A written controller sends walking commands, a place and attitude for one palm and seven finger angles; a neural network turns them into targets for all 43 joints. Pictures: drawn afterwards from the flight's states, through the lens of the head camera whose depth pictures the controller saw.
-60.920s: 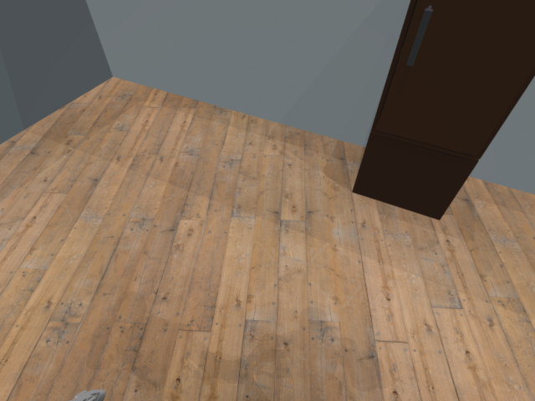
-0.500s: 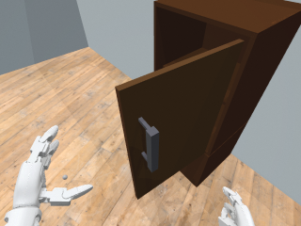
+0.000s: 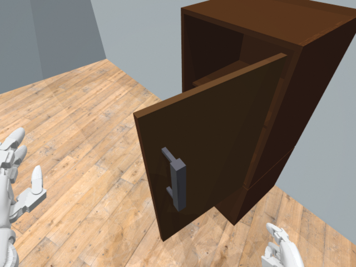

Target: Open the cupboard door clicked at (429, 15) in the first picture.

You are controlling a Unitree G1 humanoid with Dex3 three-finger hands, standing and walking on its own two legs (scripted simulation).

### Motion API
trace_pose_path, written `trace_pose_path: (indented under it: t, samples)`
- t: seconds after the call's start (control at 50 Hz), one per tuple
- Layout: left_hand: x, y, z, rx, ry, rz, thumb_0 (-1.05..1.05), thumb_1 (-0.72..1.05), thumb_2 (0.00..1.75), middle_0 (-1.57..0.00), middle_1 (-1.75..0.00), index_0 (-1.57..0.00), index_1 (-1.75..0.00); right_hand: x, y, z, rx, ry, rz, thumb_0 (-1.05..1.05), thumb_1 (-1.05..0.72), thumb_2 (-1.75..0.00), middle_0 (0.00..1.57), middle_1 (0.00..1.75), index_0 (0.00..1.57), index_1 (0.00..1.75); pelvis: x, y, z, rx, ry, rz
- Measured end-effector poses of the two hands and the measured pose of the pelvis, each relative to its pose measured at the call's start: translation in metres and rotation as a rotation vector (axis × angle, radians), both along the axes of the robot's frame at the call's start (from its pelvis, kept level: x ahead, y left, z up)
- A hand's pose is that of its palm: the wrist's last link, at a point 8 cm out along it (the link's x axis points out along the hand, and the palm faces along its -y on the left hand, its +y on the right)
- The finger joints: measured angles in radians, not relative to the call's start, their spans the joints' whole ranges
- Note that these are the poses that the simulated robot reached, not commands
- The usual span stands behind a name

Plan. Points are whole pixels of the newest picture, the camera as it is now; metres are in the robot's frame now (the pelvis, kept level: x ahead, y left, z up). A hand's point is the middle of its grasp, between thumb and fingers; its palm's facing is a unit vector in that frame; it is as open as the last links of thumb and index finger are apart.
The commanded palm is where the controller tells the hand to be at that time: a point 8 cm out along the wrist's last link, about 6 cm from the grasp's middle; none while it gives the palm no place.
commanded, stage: draw the hand back to the body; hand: left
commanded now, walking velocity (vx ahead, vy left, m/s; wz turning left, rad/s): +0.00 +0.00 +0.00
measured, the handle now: (173, 180) +0.30 +0.06 +0.05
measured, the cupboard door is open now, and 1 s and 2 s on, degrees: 84 84 84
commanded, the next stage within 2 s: step back with the hand held close in 0.28 s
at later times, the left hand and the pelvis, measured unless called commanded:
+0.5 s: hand (44, 189) +0.18 +0.25 +0.16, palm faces +0.46 -0.79 -0.41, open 7.4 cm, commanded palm +0.13 +0.29 +0.17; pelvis -0.01 -0.01 +0.00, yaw +0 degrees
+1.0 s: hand (6, 231) +0.12 +0.28 +0.15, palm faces +0.41 -0.77 -0.49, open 7.4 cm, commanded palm +0.05 +0.32 +0.17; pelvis -0.09 +0.02 -0.02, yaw +0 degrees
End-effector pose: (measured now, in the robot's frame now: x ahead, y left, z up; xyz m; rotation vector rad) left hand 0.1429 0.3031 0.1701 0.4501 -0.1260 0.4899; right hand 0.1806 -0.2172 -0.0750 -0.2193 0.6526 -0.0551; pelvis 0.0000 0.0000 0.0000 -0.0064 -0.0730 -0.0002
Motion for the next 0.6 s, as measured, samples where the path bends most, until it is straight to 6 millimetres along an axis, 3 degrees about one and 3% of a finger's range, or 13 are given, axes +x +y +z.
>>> trace_pose_path:
  t: [0.18,0.42,0.52,0.6]
  samples:
    - [0.002,-0.011,-0.008,-0.026,0.025,-0.027,0.01,0.87,0.89,-0.21,-0.30,-0.20,-0.30,-0.004,-0.008,-0.001,-0.004,0.010,-0.014,0.02,-0.91,-0.90,0.20,0.29,0.20,0.30,-0.001,-0.005,0.000,0.001,-0.002,-0.002]
    - [-0.003,-0.015,-0.003,-0.011,0.014,-0.024,0.02,0.89,0.90,-0.21,-0.30,-0.21,-0.30,-0.009,-0.011,-0.003,0.009,0.009,-0.017,0.02,-0.91,-0.90,0.20,0.29,0.20,0.30,-0.005,-0.009,0.001,0.001,-0.010,-0.002]
    - [-0.002,-0.013,0.011,0.058,-0.029,-0.054,0.02,0.89,0.90,-0.21,-0.30,-0.21,-0.30,-0.013,-0.014,-0.002,0.002,0.024,-0.033,0.02,-0.91,-0.90,0.20,0.29,0.20,0.30,-0.010,-0.009,0.000,-0.009,0.022,-0.002]
    - [-0.002,-0.014,0.006,0.076,0.012,-0.092,0.01,0.89,0.90,-0.21,-0.30,-0.21,-0.30,-0.022,-0.020,0.000,-0.010,0.038,-0.077,0.01,-0.91,-0.90,0.20,0.29,0.20,0.30,-0.018,-0.005,0.000,-0.009,0.045,-0.014]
